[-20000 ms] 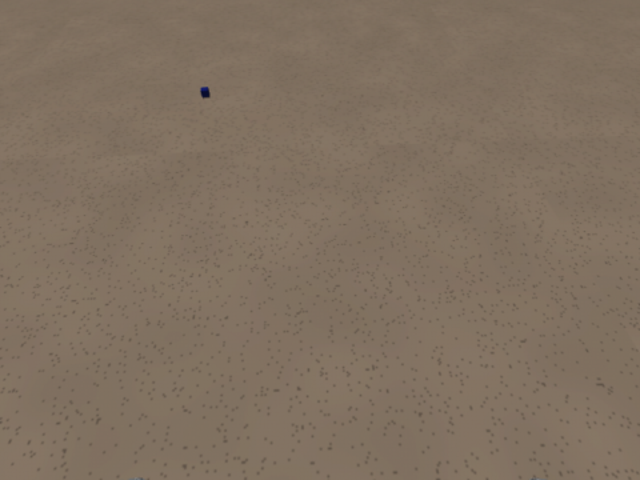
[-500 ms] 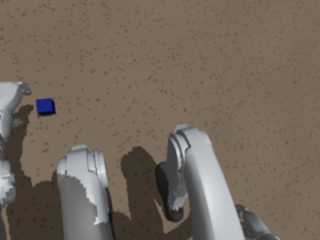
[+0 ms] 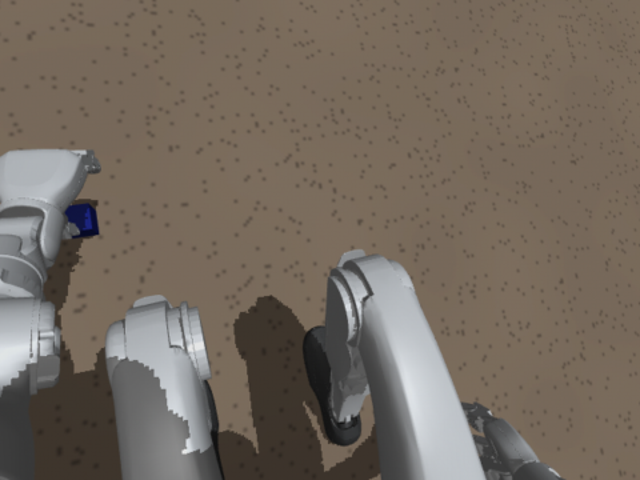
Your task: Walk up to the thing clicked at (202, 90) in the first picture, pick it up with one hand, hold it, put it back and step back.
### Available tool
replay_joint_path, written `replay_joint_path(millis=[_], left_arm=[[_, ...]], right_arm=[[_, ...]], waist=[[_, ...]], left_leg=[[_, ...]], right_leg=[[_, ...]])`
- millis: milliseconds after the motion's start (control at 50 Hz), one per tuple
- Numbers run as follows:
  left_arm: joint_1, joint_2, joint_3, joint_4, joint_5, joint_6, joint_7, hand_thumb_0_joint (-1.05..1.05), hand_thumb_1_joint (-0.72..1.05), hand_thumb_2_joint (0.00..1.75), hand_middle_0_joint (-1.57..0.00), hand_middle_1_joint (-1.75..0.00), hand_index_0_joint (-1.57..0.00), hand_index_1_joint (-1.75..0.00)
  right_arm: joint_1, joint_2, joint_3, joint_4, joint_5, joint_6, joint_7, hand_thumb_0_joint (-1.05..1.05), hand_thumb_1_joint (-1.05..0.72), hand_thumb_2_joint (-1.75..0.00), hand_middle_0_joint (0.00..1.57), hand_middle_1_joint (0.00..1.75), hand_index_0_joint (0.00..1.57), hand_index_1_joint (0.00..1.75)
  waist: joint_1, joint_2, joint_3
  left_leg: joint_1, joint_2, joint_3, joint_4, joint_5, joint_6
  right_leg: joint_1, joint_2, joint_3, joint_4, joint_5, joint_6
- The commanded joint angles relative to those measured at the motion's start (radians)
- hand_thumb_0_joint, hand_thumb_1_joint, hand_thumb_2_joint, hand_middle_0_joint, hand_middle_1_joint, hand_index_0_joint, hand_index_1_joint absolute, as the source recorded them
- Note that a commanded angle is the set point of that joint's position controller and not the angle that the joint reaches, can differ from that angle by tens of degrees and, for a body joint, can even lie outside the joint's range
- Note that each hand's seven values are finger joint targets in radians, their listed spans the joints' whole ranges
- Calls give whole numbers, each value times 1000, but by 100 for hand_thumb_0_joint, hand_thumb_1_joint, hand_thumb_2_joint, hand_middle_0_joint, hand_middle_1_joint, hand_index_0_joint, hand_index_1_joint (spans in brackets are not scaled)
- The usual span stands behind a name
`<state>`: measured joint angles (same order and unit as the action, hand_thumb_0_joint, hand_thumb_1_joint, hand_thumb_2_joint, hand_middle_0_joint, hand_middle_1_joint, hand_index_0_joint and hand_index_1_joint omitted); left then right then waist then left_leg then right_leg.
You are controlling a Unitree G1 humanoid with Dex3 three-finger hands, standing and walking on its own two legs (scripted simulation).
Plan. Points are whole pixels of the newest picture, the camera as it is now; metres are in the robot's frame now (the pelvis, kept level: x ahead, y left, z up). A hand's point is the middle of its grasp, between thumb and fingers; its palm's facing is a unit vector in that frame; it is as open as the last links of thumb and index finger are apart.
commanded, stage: approach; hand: left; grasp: from above
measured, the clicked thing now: (79, 221) +0.48 +0.26 -0.31
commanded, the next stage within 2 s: close in in 0.34 s
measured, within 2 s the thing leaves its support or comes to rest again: neither
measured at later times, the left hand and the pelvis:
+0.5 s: hand (25, 219) +0.45 +0.29 -0.19, palm faces -0.51 -0.06 -0.86, open 10.7 cm; pelvis +0.00 +0.00 -0.01, yaw +0 degrees
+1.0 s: hand (67, 215) +0.47 +0.26 -0.24, palm faces -0.47 -0.08 -0.88, open 11.7 cm; pelvis +0.00 +0.00 -0.02, yaw -2 degrees
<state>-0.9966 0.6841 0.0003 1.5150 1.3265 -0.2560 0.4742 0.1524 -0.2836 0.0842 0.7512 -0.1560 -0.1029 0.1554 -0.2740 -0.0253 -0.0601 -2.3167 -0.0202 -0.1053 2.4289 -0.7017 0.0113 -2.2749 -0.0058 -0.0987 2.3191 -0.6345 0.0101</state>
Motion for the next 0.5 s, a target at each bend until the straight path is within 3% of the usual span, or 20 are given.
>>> replay_joint_path(millis=[0, 60, 80, 100, 160, 180, 220, 240, 300, 360, 400, 440, 480], left_arm=[[-338, 246, 67, -27, 14, 47, 96, 0, 8, 51, -67, -38, -65, -40], [-313, 270, 97, -31, -1, 85, 118, 0, 6, 51, -65, -38, -63, -41], [-308, 266, 97, 1, -1, 100, 115, 0, 6, 51, -65, -39, -63, -41], [-304, 281, 95, -19, -13, 108, 111, 0, 5, 51, -64, -40, -62, -42], [-262, 325, 116, -10, -51, 132, 81, 0, 5, 51, -63, -41, -62, -42], [-253, 342, 124, -33, -67, 132, 68, 0, 3, 52, -63, -42, -61, -44], [-245, 415, 188, -80, -91, 125, 42, 0, 2, 53, -62, -43, -60, -44], [-226, 359, 157, -58, -107, 118, 14, 0, 1, 53, -61, -44, -60, -45], [-262, 352, 158, -102, -123, 71, -45, 0, -1, 54, -56, -50, -56, -50], [-327, 277, 102, -167, -118, 13, -99, 0, -2, 55, -56, -50, -56, -51], [-350, 182, 20, -223, -114, -28, -113, 0, -2, 55, -58, -50, -57, -51], [-346, 170, -17, -261, -99, -58, -106, 0, -3, 54, -54, -52, -55, -51], [-315, 211, 3, -257, -74, -67, -75, 0, -6, 57, -53, -52, -52, -52]], right_arm=[[210, -257, -66, -9, -10, -4, -4, 0, -90, -89, 20, 30, 20, 30], [200, -259, -57, -28, -6, -3, 3, 0, -89, -89, 20, 30, 20, 30], [202, -263, -57, -29, -8, -7, 7, 0, -89, -89, 20, 30, 20, 30], [191, -260, -54, -33, 1, -5, 9, 0, -90, -89, 20, 30, 20, 30], [194, -269, -49, -43, 8, -9, 12, 0, -90, -89, 20, 30, 20, 30], [186, -257, -47, -41, 7, -7, 12, 0, -90, -89, 20, 30, 20, 30], [191, -275, -56, -61, 6, -12, 9, 0, -90, -89, 20, 30, 20, 30], [182, -261, -59, -68, 7, -13, 11, 0, -90, -89, 20, 30, 20, 30], [200, -269, -78, -46, -3, -4, -1, 0, -90, -89, 20, 30, 20, 30], [253, -281, -89, -26, -5, 2, -11, 0, -90, -89, 20, 30, 20, 30], [258, -259, -89, -5, -5, 1, -14, 0, -90, -89, 20, 30, 20, 30], [269, -245, -76, 9, -4, 2, -13, 0, -90, -90, 20, 30, 20, 30], [262, -263, -77, 0, -3, 8, -10, 0, -90, -90, 20, 30, 20, 30]], waist=[[-21, 343, -609], [0, 358, -648], [-13, 329, -637], [3, 332, -642], [0, 232, -630], [13, 228, -650], [15, 211, -663], [5, 181, -633], [-30, 178, -612], [-70, 211, -587], [-65, 268, -628], [-44, 302, -676], [-21, 369, -691]], left_leg=[[485, -16, 68, -274, 166, 15], [473, -18, 81, -279, 189, 20], [470, -18, 82, -271, 177, 25], [440, -18, 88, -271, 173, 30], [353, -20, 98, -236, 160, 51], [331, -19, 101, -226, 157, 54], [327, -20, 99, -219, 166, 56], [303, -19, 95, -213, 145, 55], [282, -18, 78, -208, 99, 46], [325, -18, 68, -199, 96, 32], [412, -11, 55, -217, 122, 18], [487, -11, 46, -221, 177, 8], [544, -14, 38, -233, 230, -5]], right_leg=[[290, 44, -66, -200, 169, -57], [338, 41, -55, -206, 194, -54], [329, 40, -53, -206, 186, -52], [356, 46, -46, -214, 186, -51], [424, 44, -25, -229, 178, -34], [468, 48, -10, -235, 175, -31], [502, 39, -11, -235, 180, -27], [498, 40, -2, -232, 152, -29], [477, 44, -6, -249, 78, -39], [415, 43, -29, -259, 69, -49], [391, 49, -53, -247, 105, -50], [385, 49, -71, -227, 163, -50], [357, 44, -86, -191, 202, -55]])
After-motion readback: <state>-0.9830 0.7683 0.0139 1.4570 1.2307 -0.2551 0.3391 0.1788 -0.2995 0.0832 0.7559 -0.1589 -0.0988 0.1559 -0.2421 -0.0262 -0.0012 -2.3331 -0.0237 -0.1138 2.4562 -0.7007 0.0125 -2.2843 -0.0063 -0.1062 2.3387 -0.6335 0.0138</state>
